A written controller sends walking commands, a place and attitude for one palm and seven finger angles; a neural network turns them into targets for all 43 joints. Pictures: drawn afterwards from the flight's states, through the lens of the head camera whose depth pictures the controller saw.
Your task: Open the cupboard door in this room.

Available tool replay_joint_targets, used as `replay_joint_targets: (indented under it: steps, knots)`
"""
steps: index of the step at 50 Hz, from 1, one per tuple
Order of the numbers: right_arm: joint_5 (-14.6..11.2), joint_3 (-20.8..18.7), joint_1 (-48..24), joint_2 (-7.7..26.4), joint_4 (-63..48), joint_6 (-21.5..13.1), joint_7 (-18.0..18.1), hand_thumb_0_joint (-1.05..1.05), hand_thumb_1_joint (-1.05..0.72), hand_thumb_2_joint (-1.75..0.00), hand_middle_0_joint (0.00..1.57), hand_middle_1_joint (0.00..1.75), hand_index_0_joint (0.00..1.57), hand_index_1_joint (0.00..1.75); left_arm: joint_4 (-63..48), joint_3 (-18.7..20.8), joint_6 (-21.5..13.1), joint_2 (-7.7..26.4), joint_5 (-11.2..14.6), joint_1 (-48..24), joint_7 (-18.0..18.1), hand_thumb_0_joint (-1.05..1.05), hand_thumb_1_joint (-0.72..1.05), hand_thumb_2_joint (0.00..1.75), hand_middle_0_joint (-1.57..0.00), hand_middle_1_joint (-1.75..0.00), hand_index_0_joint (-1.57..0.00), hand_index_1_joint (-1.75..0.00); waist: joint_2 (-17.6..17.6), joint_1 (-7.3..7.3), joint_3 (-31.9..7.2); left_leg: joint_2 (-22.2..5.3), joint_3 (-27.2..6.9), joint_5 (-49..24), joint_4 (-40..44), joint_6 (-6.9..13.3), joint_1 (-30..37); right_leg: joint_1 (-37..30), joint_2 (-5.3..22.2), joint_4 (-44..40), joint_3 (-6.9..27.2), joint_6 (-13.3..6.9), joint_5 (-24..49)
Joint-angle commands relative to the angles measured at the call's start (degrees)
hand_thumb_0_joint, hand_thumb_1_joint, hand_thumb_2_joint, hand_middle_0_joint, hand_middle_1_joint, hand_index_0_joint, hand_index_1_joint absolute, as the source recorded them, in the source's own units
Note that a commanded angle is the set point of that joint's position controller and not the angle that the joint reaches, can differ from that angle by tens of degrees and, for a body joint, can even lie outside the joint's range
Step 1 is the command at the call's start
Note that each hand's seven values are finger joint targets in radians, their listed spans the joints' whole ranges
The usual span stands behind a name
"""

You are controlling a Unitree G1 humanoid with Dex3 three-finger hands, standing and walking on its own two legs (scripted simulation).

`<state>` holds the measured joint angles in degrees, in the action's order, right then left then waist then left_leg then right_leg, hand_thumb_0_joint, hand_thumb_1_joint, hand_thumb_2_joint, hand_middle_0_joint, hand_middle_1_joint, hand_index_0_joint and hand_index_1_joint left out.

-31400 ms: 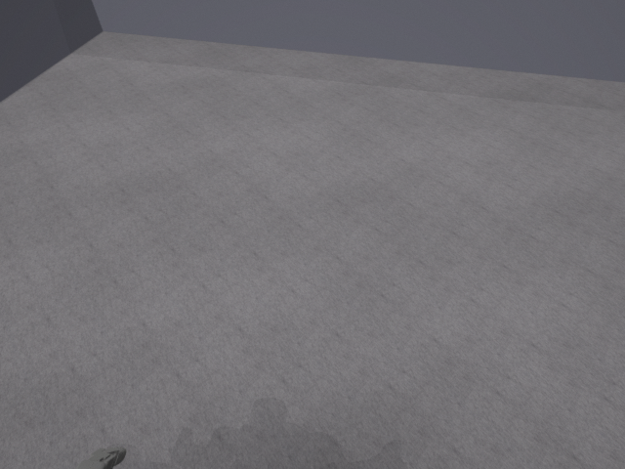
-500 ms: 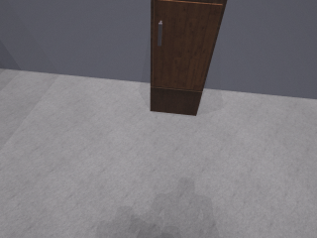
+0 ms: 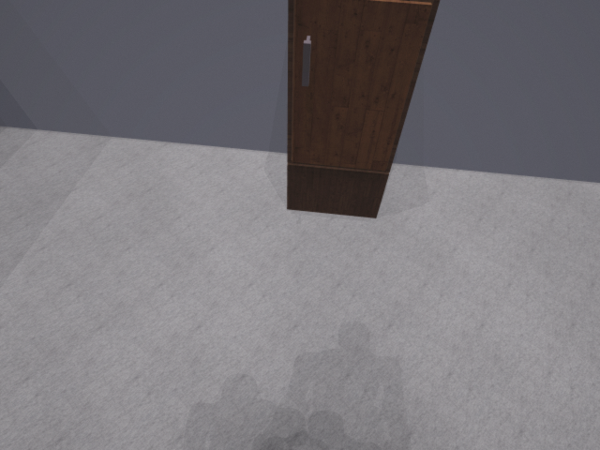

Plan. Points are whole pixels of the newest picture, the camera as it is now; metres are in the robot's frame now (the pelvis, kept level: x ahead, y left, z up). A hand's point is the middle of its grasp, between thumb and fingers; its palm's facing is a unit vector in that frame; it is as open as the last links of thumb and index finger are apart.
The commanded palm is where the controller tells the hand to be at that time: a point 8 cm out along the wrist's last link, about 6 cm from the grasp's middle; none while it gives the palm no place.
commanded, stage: stand and wait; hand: left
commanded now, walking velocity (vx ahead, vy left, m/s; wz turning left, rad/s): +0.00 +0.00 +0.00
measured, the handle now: (306, 61) +1.16 +0.06 -0.05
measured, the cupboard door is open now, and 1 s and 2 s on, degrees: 0 0 0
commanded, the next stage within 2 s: look at it before walking up in 0.44 s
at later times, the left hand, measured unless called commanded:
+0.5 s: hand out of the picture +0.01 +0.16 -0.18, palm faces +0.03 -0.98 -0.18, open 7.3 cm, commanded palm none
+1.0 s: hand out of the picture +0.00 +0.15 -0.18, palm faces +0.03 -0.99 -0.16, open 7.4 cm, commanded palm none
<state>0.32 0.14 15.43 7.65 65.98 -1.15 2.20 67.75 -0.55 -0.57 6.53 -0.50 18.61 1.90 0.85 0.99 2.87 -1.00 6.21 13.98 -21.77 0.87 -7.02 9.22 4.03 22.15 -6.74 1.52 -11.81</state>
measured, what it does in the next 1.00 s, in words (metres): stands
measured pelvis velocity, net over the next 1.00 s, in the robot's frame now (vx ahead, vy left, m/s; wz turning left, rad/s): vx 0.01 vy -0.01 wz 0.00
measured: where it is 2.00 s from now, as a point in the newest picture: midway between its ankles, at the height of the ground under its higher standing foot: outside the picture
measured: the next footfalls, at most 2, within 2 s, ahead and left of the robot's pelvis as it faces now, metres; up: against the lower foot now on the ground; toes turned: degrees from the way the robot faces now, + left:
left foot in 1.96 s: +0.41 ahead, +0.01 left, +0.00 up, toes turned -2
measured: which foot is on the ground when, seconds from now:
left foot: down 0.00-1.00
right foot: down 0.00-1.00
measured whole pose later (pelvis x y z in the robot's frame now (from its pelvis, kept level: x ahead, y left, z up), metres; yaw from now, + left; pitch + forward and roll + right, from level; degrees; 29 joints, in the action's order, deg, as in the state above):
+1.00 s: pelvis +0.01 -0.01 +0.00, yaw +0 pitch -1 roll +0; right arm 0.4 -0.3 15.7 7.5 65.9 -1.4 2.2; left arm 65.7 -0.1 -1.1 7.9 -0.6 16.1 1.9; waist 0.8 0.4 3.0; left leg -2.1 5.8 15.3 -22.1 -0.2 -5.4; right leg 7.6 3.0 22.5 -7.2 0.6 -13.5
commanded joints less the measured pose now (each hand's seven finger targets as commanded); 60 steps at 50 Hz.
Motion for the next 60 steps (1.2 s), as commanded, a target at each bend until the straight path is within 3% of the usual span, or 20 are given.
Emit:
replay_joint_targets:
  steps: [1, 13, 24, 32, 54, 58, 60]
  knots:
    - [-0.1, -1.0, 4.6, 4.3, -0.7, -0.9, 0.2, 0.0, -0.9, -0.9, 0.2, 0.3, 0.2, 0.3, -1.9, 1.0, -0.6, 5.2, 0.1, 3.6, 0.6, 0.0, 0.9, 0.9, -0.2, -0.3, -0.2, -0.3, -0.9, -0.52, -0.1, -6.7, -5.7, -12.6, 3.9, 0.1, -1.4, -0.8, 4.4, -2.0, 4.5, -1.3, 9.1]
    - [0.0, -1.2, 5.8, 3.3, -0.1, -0.7, 0.3, 0.0, -0.9, -0.9, 0.2, 0.3, 0.2, 0.3, -2.8, 1.0, -0.5, 5.4, 0.2, 2.9, 0.7, 0.0, 0.9, 0.9, -0.2, -0.3, -0.2, -0.3, -1.2, -0.4, 2.0, -6.4, -5.2, -12.9, 3.1, 0.0, -2.1, -0.8, 4.3, -1.5, 4.7, -1.7, 10.8]
    - [0.0, -1.4, 6.0, 3.8, -0.2, -0.9, 0.3, 0.0, -0.9, -0.9, 0.2, 0.3, 0.2, 0.3, -3.4, 1.3, -0.8, 6.1, 0.2, 2.6, 0.7, 0.0, 0.9, 0.9, -0.2, -0.3, -0.2, -0.3, -0.7, -0.61, -0.2, -6.5, -4.8, -16.2, 2.3, 0.0, -0.2, -2.1, 4.3, -0.9, 4.6, -2.0, 14.6]
    - [0.0, -1.3, 5.4, 4.0, -0.4, -0.7, 0.3, 0.0, -0.9, -0.9, 0.2, 0.3, 0.2, 0.3, -3.1, 1.2, -0.8, 6.1, 0.1, 2.5, 0.6, 0.0, 0.9, 0.9, -0.2, -0.3, -0.2, -0.3, -1.1, -0.82, 2.0, -6.3, -4.9, -12.3, 3.2, -0.1, -1.1, -1.2, 4.3, -2.1, 5.0, -2.1, 11.4]
    - [0.0, -2.1, 3.0, 7.4, -1.6, -1.1, 0.2, 0.0, -0.9, -0.9, 0.2, 0.3, 0.2, 0.3, -4.0, 2.0, -1.1, 8.8, 0.0, 0.3, 0.3, 0.0, 0.9, 0.9, -0.2, -0.3, -0.2, -0.3, -1.4, -0.61, 1.0, -6.6, -5.5, -11.0, 3.9, 0.3, -0.5, -1.5, 4.2, -2.9, 5.2, -2.5, 9.9]
    - [0.2, -2.0, 3.2, 7.1, -1.4, -1.1, 0.1, 0.0, -0.9, -0.9, 0.2, 0.3, 0.2, 0.3, -4.0, 1.9, -1.0, 8.6, 0.0, -0.2, 0.2, 0.0, 0.9, 0.9, -0.2, -0.3, -0.2, -0.3, -1.3, -0.68, 1.1, -6.7, -5.2, -7.9, 4.5, 0.0, -0.5, -1.4, 3.9, -3.5, 5.5, -2.4, 7.2]
    - [0.5, -1.9, 5.5, 5.6, -1.1, -0.5, 0.0, 0.0, -0.9, -0.9, 0.2, 0.3, 0.2, 0.3, -3.8, 2.0, -0.3, 7.0, -0.1, 0.5, -0.1, 0.0, 0.9, 0.9, -0.2, -0.3, -0.2, -0.3, -1.6, -1.15, 0.7, -6.9, -4.4, 0.7, 3.7, -0.2, 0.4, 0.7, 2.8, -1.3, 5.5, -2.7, -1.0]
